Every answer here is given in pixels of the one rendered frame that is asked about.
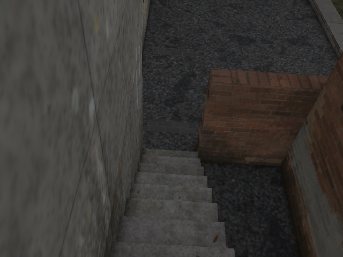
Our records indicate stairs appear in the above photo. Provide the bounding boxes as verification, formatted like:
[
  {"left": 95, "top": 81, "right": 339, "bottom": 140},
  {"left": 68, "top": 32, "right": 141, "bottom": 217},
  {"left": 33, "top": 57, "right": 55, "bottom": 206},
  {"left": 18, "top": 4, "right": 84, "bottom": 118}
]
[{"left": 110, "top": 148, "right": 235, "bottom": 257}]

